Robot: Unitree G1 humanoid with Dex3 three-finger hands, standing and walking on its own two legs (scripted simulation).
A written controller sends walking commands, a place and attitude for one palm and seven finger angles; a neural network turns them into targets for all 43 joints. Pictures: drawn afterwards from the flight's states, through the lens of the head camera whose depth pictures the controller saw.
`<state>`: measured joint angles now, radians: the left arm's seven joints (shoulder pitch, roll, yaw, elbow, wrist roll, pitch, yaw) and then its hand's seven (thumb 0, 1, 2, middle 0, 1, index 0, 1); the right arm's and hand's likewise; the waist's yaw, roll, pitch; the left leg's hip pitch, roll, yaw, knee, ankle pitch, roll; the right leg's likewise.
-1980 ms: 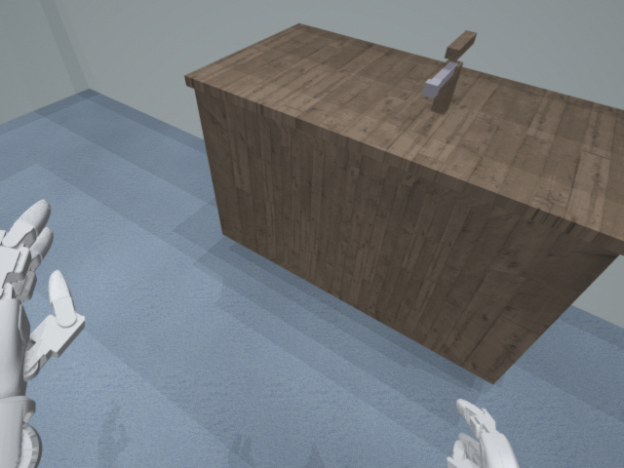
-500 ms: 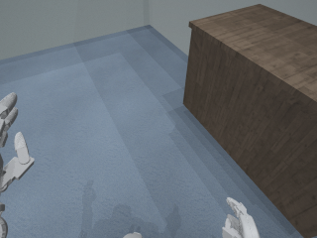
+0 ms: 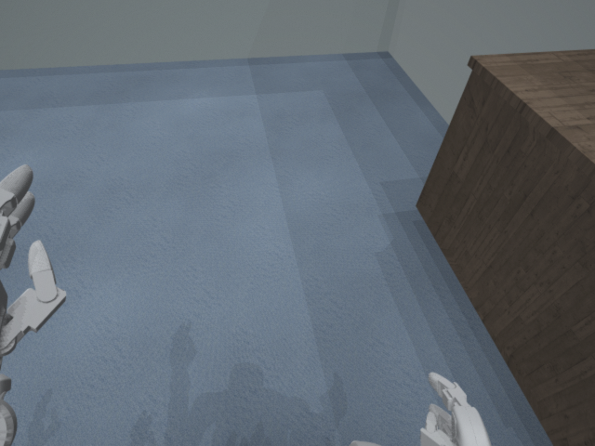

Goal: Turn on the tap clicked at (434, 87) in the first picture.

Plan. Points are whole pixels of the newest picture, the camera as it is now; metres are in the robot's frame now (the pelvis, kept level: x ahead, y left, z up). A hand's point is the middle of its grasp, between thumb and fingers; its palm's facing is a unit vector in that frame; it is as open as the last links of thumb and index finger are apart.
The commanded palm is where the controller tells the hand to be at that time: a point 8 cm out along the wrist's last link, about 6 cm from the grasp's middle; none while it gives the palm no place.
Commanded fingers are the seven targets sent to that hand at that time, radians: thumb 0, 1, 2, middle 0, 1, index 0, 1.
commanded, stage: walk around to get in front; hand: left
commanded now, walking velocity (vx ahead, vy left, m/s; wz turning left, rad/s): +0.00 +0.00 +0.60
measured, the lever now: out of the picture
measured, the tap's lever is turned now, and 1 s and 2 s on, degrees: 0 0 0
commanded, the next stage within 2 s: none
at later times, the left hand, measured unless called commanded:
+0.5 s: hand out of the picture +0.06 +0.28 +0.18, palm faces +0.66 -0.67 -0.35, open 7.4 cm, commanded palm +0.00 +0.30 +0.18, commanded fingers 0.00 0.90 0.90 -0.20 -0.30 -0.20 -0.30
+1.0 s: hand out of the picture -0.02 +0.25 +0.18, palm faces +0.78 -0.45 -0.43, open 7.4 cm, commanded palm -0.09 +0.27 +0.18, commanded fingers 0.00 0.90 0.90 -0.20 -0.30 -0.20 -0.30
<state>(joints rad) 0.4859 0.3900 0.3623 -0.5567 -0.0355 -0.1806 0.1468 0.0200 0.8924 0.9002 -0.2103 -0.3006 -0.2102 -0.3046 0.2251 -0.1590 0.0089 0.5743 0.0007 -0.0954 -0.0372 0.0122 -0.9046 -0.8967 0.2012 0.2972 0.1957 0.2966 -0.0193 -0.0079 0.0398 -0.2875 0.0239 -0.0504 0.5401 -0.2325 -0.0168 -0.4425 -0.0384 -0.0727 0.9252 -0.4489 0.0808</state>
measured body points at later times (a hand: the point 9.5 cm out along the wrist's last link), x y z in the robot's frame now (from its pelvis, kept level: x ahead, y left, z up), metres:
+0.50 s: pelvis -0.08 -0.02 -0.01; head -0.07 +0.00 +0.44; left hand +0.02 +0.31 +0.20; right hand +0.16 -0.23 -0.07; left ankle -0.12 +0.10 -0.74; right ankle +0.00 -0.12 -0.73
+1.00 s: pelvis -0.06 -0.05 +0.01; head -0.04 -0.07 +0.45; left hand -0.06 +0.27 +0.20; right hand +0.20 -0.16 -0.11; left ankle -0.14 +0.08 -0.63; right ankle -0.01 -0.13 -0.73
